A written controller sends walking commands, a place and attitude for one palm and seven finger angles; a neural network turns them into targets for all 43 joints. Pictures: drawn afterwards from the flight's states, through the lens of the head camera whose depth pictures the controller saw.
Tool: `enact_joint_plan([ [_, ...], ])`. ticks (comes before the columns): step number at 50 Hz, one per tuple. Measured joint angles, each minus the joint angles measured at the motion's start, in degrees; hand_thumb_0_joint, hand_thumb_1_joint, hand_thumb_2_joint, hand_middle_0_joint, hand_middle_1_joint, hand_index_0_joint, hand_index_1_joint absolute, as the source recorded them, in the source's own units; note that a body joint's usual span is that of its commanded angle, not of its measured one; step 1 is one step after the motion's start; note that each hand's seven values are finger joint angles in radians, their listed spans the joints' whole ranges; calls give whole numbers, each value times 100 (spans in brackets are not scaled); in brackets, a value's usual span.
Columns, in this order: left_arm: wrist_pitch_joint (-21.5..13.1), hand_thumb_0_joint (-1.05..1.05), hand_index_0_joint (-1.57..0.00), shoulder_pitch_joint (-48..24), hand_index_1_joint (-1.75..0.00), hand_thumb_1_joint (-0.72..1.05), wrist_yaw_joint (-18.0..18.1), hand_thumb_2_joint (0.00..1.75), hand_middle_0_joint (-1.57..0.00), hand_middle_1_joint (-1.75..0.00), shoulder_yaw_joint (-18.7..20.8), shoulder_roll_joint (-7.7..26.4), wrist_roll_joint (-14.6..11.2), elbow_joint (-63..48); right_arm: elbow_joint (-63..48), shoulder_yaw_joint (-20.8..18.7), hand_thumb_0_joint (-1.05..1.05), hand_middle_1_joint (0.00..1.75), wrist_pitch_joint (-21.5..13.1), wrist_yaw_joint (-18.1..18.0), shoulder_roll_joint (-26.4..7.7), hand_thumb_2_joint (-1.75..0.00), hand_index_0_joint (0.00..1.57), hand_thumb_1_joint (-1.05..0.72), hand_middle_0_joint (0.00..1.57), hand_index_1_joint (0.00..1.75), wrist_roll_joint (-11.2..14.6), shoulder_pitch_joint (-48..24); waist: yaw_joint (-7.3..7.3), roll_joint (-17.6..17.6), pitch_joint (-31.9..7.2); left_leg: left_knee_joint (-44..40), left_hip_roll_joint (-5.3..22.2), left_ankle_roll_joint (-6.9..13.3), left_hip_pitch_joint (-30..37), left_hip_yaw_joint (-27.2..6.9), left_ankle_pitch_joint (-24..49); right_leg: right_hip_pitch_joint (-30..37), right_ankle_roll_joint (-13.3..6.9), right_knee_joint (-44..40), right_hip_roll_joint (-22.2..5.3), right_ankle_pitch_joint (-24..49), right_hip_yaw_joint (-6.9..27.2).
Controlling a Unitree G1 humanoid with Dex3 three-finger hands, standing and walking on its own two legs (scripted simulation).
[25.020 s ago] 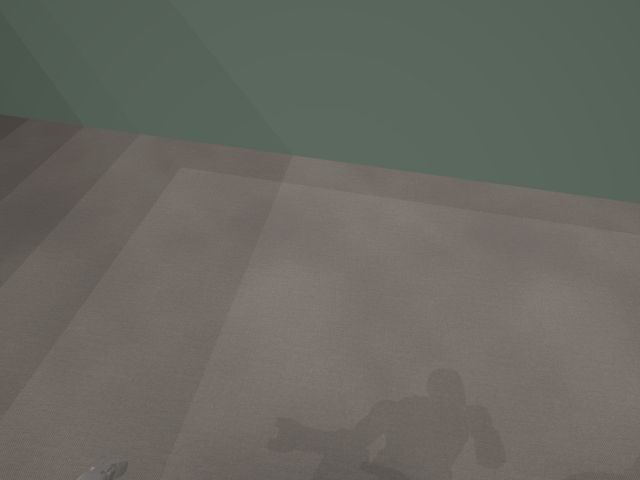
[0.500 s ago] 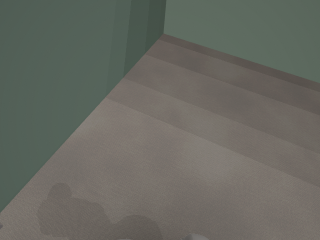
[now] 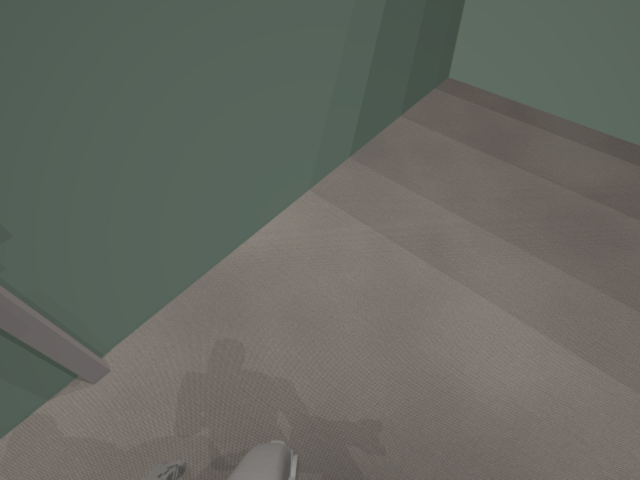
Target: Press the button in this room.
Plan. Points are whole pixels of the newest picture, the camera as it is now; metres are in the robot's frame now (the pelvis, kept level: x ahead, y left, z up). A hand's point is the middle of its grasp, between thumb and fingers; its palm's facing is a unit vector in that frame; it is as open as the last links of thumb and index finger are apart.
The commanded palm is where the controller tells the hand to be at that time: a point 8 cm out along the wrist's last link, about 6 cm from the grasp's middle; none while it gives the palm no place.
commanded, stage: turn to face it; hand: left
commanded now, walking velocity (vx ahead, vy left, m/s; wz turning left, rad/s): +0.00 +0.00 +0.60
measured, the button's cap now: out of the picture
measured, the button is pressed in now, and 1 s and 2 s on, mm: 0 0 0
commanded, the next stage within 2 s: take the last steps up to it in 1.26 s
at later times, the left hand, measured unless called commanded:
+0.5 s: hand out of the picture +0.00 +0.27 -0.17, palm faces +0.34 -0.90 -0.29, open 7.4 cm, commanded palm none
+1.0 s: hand out of the picture -0.03 +0.18 -0.16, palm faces +0.58 -0.77 -0.26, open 7.4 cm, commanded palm none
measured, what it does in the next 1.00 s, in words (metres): steps on the spot, turning left: left foot, then right foot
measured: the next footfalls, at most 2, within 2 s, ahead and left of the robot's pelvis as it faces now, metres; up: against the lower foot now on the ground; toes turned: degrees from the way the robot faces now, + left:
left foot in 0.30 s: +0.00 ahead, +0.15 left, +0.00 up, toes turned +19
right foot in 0.68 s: +0.12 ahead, -0.09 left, +0.00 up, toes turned +21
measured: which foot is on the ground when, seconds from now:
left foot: up 0.00-0.28, down 0.30-0.68, up 0.70-1.00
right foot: down 0.00-0.30, up 0.32-0.66, down 0.68-1.00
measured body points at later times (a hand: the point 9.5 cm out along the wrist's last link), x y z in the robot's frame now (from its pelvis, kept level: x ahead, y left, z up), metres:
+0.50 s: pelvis +0.00 +0.02 +0.00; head +0.05 +0.06 +0.44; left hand -0.02 +0.31 -0.15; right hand +0.19 -0.19 -0.13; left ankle -0.04 +0.13 -0.74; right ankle +0.03 -0.12 -0.67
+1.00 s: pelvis +0.03 -0.01 +0.00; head +0.07 +0.01 +0.45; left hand -0.06 +0.23 -0.14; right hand +0.25 -0.18 -0.15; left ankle -0.07 +0.09 -0.69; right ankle +0.08 -0.10 -0.74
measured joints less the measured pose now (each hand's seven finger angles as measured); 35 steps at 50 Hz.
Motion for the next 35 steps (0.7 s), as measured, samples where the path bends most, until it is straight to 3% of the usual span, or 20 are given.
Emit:
enact_joint_plan([
  [3,-11,0,-20,95,-30,90,0,90,-21,-30,-25,-38,13,38,6,25,1,30,9,27,32,-90,20,-91,20,30,10,-5,-11,-96,29,148,183,-110,93,156,97,116,-7,-133,-129,26,-225],
  [8,-51,0,-21,207,-30,90,-15,90,-21,-30,-26,1,34,78,98,114,1,30,51,31,112,-90,20,-91,20,30,33,-101,100,-229,106,-821,363,-173,619,323,-162,156,26,-134,-324,-34,-613],
  [12,-34,0,-21,286,-30,90,-24,90,-21,-30,41,161,49,144,82,205,1,30,1,25,185,-90,20,-91,20,30,64,-263,243,-344,175,-1999,376,-87,1163,558,-220,71,129,115,-500,-195,-889],
  [14,-7,0,-21,356,-30,90,-30,90,-21,-30,92,276,26,189,14,243,1,30,-72,29,206,-90,20,-91,20,30,65,-319,270,-393,163,-2841,340,-6,1524,698,277,-22,222,398,-609,-360,-1028],
  [15,16,0,-21,395,-30,90,-38,90,-21,-30,126,346,5,211,-27,251,1,30,-131,33,215,-90,20,-91,20,30,56,-346,281,-431,146,-3139,302,176,1646,719,522,-158,272,702,-686,-467,-1028],
  [16,65,0,-21,379,-30,90,-40,90,-21,-30,166,439,-13,252,-54,254,1,30,-188,29,264,-90,20,-91,20,30,54,-396,298,-531,182,-3064,230,297,1602,712,473,-361,354,1181,-729,-812,-831],
  [18,210,0,-20,306,-30,90,-2,90,-21,-30,212,566,-20,337,-105,280,1,30,-291,0,331,-90,20,-91,20,30,67,-424,308,-569,214,-2938,201,377,1547,608,316,-803,472,2219,-552,-1359,-348],
  [22,258,1,-20,112,-30,91,-24,90,-20,-30,271,647,-41,328,-111,302,1,30,-329,-88,381,-90,20,-91,20,30,47,-340,279,-461,194,-3251,175,348,1670,319,473,-1368,587,3138,-279,-1042,145],
  [28,204,1,-20,-181,-30,91,-53,90,-20,-30,229,576,-56,72,-41,291,1,30,-265,-70,386,-90,20,-90,20,30,23,-178,197,-344,127,-3493,65,295,1766,-47,645,-1397,641,2389,-136,-742,436],
  [33,81,0,-20,-313,-30,91,-72,90,-20,-30,132,422,-77,-129,-15,214,1,30,-168,-60,325,-90,21,-90,20,30,19,-45,73,-185,47,-3142,-19,120,1572,-399,498,-731,579,739,83,-200,352],
  [35,-39,0,-20,-308,-30,91,-56,90,-20,-30,78,295,-31,-183,-2,149,1,30,-135,-60,228,-90,21,-90,20,30,56,-13,41,-9,55,-2502,-28,78,1308,-523,16,-582,180,488,134,88,162],
])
